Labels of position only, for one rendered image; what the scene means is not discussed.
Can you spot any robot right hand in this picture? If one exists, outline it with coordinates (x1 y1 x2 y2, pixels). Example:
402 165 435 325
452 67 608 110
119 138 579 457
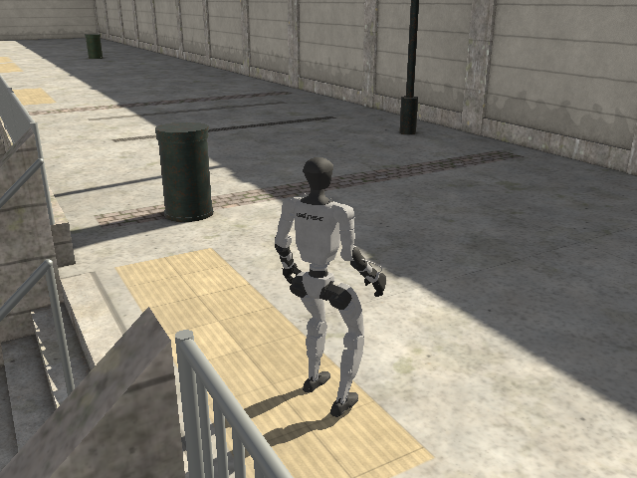
364 273 386 297

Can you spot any right robot upper arm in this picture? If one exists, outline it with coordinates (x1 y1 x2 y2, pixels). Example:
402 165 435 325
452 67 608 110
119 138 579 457
332 203 356 261

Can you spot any robot left hand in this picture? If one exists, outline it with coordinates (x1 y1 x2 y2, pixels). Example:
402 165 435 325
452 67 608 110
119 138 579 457
282 263 301 284

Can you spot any left robot upper arm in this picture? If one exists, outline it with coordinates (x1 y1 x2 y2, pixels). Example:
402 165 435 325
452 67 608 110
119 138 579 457
275 197 301 248

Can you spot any right robot shin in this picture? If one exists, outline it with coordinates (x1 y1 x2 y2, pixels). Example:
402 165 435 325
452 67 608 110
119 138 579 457
336 335 364 404

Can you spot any left robot foot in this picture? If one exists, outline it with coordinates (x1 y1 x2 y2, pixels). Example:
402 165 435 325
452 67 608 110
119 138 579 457
303 371 330 392

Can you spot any left robot forearm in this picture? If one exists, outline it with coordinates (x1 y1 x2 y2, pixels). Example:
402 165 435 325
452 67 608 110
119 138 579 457
275 237 295 269

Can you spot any right robot forearm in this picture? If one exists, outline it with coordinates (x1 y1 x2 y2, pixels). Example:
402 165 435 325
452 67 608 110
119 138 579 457
350 247 379 283

